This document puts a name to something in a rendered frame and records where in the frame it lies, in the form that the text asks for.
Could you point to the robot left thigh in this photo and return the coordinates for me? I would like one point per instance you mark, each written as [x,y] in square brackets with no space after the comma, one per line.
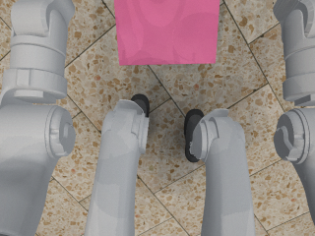
[112,205]

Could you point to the robot left shin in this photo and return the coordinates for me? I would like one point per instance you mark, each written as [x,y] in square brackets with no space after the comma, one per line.
[121,103]

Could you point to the right robot forearm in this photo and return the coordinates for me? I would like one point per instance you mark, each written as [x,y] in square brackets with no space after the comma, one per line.
[297,19]

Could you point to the right robot upper arm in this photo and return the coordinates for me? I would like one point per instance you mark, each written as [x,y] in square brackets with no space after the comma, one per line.
[294,141]

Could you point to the left robot forearm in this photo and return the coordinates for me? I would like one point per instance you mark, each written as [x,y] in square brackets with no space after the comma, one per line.
[38,43]

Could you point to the left robot upper arm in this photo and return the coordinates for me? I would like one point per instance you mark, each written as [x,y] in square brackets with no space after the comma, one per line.
[33,137]

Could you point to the carton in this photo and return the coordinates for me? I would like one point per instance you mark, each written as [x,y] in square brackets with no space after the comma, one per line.
[166,32]

